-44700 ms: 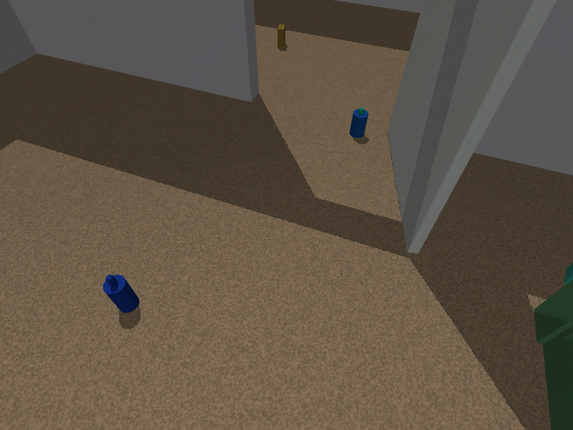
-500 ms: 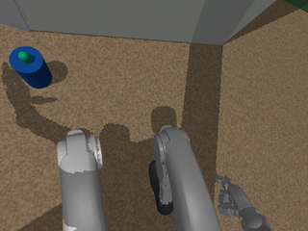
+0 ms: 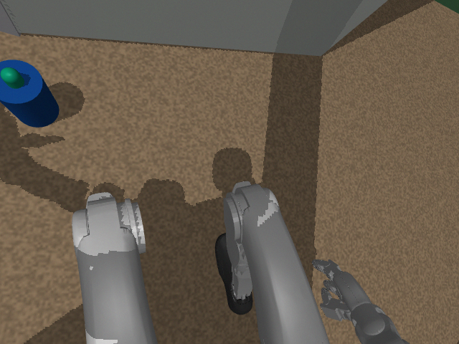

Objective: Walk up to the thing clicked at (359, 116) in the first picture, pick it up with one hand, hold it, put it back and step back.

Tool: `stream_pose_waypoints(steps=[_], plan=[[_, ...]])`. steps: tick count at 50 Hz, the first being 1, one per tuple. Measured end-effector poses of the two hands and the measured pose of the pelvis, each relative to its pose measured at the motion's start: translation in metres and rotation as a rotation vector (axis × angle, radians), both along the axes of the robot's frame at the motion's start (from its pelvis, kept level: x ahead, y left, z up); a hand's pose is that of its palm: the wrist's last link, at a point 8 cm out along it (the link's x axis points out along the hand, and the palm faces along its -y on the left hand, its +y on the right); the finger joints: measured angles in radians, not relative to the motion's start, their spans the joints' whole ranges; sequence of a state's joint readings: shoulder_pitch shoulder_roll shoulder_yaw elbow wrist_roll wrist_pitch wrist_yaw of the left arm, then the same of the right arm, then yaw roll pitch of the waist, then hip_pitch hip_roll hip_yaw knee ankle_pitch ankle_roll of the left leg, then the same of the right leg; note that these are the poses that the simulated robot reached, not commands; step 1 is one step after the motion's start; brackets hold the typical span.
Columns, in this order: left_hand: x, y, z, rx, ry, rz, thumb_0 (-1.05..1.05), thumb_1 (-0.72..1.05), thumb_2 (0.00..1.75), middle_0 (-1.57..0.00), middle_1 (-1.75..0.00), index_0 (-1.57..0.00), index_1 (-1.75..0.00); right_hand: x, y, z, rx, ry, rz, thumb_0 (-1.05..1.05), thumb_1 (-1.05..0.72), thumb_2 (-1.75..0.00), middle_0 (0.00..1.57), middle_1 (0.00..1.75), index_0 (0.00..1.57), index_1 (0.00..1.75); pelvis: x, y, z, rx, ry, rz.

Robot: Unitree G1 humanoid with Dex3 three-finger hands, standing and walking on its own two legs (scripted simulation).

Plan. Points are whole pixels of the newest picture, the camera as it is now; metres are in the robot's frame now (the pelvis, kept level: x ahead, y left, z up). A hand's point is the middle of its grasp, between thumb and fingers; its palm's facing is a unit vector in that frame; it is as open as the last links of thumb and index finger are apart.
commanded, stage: go down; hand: left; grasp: from above
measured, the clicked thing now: (24, 93) +0.53 +0.34 -0.27
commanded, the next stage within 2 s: approach in 0.16 s
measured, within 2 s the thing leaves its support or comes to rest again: neither
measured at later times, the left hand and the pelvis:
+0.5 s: hand out of the picture +0.43 +0.48 +0.01, palm faces +0.39 -0.92 -0.02, open 17.3 cm; pelvis +0.00 +0.01 +0.00, yaw -1 degrees
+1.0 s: hand out of the picture +0.47 +0.39 -0.19, palm faces +0.37 -0.93 +0.01, open 17.5 cm; pelvis +0.00 +0.01 -0.05, yaw -6 degrees
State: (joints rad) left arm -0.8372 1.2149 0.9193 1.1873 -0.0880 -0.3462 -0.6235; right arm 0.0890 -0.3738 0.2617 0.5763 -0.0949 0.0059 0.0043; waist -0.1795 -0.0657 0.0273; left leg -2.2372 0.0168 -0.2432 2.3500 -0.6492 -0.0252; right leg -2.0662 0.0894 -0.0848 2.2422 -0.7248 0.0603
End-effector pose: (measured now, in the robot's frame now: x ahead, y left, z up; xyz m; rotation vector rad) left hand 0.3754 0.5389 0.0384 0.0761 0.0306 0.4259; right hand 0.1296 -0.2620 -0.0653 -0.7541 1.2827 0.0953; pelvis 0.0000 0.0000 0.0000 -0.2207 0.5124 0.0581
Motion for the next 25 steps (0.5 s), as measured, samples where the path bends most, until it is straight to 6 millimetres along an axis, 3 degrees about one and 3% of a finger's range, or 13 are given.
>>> stream_pose_waypoints(steps=[18,25], plan=[[0.006,-0.003,0.005,-0.004,0.002,-0.027,-0.01,-0.42,0.17,-0.03,-0.13,-0.02,-0.14,-0.005,0.006,0.008,0.000,-0.005,-0.029,0.00,-0.89,-0.89,0.20,0.30,0.20,0.30,-0.001,0.004,0.006,-0.009,0.007,0.005],[0.016,-0.014,-0.022,-0.071,0.000,-0.028,-0.01,-0.51,0.11,-0.05,-0.10,-0.03,-0.12,-0.005,0.006,0.009,-0.005,-0.012,-0.010,0.00,-0.88,-0.89,0.20,0.30,0.20,0.30,-0.002,0.005,0.002,-0.013,0.002,-0.003]])
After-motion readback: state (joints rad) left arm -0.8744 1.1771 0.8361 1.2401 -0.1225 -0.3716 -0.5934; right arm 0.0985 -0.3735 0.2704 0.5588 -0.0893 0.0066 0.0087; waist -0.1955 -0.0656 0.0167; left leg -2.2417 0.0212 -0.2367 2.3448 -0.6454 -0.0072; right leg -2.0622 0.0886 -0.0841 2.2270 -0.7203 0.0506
